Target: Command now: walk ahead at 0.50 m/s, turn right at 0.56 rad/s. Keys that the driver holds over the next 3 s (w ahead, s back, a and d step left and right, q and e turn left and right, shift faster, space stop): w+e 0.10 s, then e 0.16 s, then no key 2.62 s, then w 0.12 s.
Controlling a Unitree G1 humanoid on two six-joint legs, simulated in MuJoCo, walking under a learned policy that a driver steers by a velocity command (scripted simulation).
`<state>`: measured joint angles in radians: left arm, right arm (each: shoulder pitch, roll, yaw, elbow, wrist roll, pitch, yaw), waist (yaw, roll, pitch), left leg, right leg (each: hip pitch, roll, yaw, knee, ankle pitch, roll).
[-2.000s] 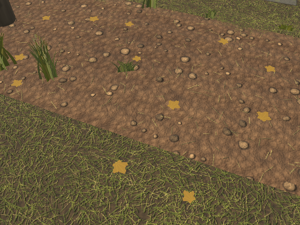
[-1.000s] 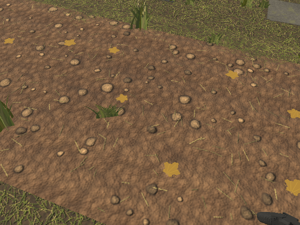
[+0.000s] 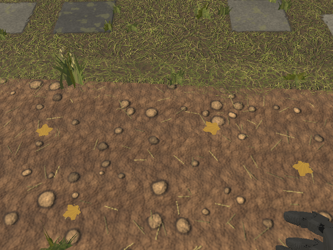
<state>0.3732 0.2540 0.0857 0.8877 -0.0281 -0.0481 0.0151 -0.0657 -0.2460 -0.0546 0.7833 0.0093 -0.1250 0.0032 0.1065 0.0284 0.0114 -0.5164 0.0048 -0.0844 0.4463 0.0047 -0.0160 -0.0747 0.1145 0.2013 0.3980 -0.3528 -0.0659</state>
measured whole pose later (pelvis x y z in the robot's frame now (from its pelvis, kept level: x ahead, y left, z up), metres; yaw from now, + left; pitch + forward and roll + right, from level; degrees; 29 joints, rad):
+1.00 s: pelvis +0.25 +0.00 +0.00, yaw -15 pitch -1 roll +0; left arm 0.17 0.23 0.05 0.86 0.02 0.01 0.02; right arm 0.20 -0.23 -0.02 0.97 -0.02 -0.02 -0.02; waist 0.00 -0.01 0.02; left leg -0.22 0.03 0.01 0.54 -0.31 -0.02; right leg -0.30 0.01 0.01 0.50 -0.19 0.00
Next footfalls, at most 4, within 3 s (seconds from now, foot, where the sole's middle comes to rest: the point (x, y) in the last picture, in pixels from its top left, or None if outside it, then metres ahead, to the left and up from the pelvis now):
0.04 left None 0.19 0.13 -0.77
0.50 right None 0.30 -0.15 -0.77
0.80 left None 0.31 0.11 -0.77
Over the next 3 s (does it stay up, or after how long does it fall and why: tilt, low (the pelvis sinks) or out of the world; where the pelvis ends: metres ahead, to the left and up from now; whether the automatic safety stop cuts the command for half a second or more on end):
stays up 0.29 0.00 0.00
